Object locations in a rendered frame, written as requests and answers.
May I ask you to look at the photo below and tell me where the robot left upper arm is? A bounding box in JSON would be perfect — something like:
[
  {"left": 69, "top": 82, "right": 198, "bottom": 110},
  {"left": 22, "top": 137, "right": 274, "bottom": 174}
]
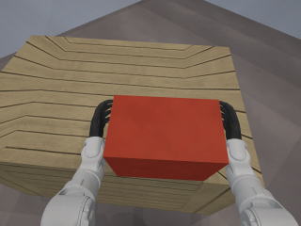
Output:
[{"left": 42, "top": 195, "right": 95, "bottom": 226}]

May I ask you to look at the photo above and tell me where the robot right upper arm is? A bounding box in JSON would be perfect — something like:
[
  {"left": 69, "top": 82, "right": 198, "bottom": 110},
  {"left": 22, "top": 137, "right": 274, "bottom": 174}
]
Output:
[{"left": 240, "top": 206, "right": 297, "bottom": 226}]

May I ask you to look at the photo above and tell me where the left robot forearm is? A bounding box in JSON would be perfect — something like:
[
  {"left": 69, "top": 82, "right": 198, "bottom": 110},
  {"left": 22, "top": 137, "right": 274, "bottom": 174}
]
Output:
[{"left": 40, "top": 137, "right": 106, "bottom": 226}]

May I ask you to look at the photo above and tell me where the robot right hand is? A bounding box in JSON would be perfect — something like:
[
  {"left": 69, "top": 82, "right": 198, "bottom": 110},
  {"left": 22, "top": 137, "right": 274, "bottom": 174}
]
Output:
[{"left": 219, "top": 101, "right": 242, "bottom": 140}]

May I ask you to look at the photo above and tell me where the robot left hand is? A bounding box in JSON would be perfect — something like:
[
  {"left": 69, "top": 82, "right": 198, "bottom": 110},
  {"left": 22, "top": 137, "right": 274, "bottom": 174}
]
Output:
[{"left": 88, "top": 99, "right": 113, "bottom": 137}]

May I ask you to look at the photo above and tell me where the pedestal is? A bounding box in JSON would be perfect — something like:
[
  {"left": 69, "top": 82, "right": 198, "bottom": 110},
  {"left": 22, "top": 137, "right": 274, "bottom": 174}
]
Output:
[{"left": 0, "top": 35, "right": 265, "bottom": 216}]

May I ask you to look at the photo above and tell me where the carton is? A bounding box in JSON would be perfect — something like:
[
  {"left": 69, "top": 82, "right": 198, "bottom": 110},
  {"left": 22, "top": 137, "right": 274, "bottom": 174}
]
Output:
[{"left": 103, "top": 95, "right": 230, "bottom": 181}]

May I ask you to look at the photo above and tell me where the right robot forearm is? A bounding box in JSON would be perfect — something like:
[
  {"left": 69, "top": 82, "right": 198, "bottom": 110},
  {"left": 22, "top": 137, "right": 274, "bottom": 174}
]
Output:
[{"left": 225, "top": 138, "right": 299, "bottom": 226}]

